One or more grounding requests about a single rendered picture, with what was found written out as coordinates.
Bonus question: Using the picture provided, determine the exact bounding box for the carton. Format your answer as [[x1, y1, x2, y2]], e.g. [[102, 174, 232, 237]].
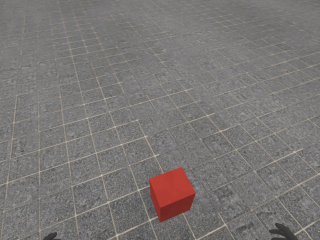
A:
[[149, 167, 196, 223]]

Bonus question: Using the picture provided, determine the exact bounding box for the robot right hand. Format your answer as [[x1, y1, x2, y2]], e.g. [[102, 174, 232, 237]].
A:
[[269, 223, 298, 240]]

